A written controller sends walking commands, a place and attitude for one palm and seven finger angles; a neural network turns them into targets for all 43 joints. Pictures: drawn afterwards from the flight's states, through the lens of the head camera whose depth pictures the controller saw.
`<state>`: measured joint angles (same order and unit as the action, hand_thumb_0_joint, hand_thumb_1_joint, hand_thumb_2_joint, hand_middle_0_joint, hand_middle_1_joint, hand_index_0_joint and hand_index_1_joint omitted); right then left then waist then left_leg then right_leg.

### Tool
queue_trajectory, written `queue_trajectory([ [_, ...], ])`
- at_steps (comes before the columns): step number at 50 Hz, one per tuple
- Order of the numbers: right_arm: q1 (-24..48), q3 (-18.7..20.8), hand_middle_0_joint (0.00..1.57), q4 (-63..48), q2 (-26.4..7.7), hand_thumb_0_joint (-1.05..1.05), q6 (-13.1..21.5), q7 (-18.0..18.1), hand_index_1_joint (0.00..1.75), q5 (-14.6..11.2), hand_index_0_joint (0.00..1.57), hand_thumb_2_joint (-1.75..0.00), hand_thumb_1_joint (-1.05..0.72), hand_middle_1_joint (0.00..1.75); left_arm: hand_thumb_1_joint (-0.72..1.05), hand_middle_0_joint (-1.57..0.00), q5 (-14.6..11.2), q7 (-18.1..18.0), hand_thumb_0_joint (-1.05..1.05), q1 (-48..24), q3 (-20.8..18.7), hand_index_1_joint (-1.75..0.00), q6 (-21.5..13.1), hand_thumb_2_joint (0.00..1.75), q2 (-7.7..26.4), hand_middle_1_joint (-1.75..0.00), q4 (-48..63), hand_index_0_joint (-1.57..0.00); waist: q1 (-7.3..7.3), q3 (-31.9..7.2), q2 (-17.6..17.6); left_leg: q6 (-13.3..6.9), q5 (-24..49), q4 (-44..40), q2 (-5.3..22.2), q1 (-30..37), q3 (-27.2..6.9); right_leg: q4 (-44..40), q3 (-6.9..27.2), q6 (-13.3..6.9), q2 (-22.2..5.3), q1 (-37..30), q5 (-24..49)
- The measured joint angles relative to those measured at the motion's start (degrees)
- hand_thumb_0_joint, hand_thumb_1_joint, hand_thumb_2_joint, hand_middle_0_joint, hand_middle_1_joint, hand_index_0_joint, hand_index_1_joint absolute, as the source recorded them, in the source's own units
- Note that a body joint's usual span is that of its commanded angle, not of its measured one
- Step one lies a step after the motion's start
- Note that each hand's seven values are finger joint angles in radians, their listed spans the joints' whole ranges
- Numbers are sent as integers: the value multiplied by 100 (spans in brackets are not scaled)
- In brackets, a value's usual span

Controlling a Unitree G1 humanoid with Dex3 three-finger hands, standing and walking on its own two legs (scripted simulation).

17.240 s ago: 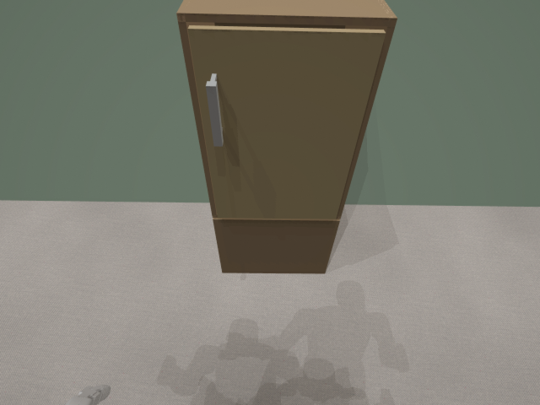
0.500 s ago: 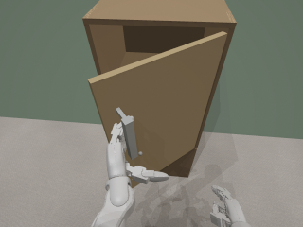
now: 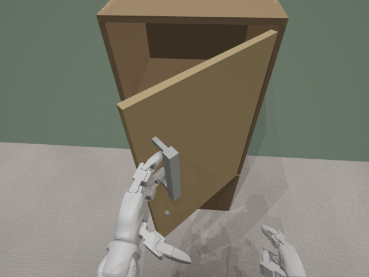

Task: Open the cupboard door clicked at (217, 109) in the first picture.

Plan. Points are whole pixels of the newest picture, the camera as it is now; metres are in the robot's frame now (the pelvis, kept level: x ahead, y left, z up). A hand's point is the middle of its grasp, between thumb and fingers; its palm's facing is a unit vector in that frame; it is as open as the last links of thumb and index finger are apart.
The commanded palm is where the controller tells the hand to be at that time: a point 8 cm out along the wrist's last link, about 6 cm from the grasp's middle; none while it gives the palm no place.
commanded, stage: slide the hand sideways off the handle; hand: left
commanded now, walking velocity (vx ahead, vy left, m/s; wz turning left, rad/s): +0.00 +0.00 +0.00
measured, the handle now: (166, 170) +0.31 +0.06 +0.09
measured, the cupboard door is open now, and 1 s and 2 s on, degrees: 45 45 45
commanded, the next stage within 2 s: draw the hand back to the body in 0.68 s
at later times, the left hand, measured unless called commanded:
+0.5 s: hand (140, 227) +0.20 +0.09 +0.09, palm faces -0.07 -1.00 -0.03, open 15.9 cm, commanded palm +0.16 +0.16 +0.09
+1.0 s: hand (109, 230) +0.18 +0.14 +0.10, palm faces -0.02 -1.00 -0.07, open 16.3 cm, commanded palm +0.15 +0.20 +0.12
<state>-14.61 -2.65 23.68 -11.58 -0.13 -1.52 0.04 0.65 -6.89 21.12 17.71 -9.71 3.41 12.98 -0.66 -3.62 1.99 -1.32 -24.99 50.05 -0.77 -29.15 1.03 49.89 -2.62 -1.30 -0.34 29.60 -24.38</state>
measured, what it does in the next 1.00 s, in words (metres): stands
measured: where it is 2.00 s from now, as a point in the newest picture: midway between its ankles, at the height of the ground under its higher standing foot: outside the picture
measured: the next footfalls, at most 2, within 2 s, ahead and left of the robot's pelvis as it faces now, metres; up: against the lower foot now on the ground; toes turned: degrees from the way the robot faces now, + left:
none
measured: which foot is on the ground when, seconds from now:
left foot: down 0.00-1.00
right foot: down 0.00-1.00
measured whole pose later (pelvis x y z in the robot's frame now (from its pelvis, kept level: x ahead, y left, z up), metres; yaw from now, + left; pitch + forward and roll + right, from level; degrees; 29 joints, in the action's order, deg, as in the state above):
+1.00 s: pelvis +0.01 +0.00 -0.01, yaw +1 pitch +6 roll -1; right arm -16.6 -2.1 22.7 -12.0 5.2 2.4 -2.5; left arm -11.0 6.4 36.5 0.4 -10.5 11.9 26.5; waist 0.6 -6.7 3.5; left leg -1.2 -27.9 55.1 -0.3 -33.5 -0.4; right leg 53.2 -4.0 -1.3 0.1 32.8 -26.8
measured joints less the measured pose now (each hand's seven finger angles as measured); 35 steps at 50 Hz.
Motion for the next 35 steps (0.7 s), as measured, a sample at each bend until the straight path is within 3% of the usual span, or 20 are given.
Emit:
queue_trajectory([
  [23, -111, 68, 20, -110, -107, 1, 223, 211, 30, -87, 20, -90, -90, 30, -50, -23, -683, 991, -1, 1181, -954, -34, -148, 30, 543, -34, 781, -23, 18, -184, -8, 129, -171, 168, 100, -206, -94, 166, -89, -110, 99, 199, -185],
  [30, -166, 165, 20, -77, -167, 1, 314, 271, 30, -133, 20, -90, -90, 30, -50, -19, -995, 1179, -1, 1673, -1573, -33, -369, 30, 633, -32, 879, -20, 82, -220, 15, 149, -233, 316, 102, -346, -189, 254, -183, -124, 101, 279, -250],
  [35, -126, 199, 20, -59, -258, 1, 489, 318, 30, -157, 20, -90, -90, 30, -50, -16, -1155, 1512, -1, 1796, -1555, -32, -623, 30, 645, -31, 977, -17, 118, -213, 114, 118, -278, 511, 70, -549, -264, 369, -258, -97, 68, 413, -281],
])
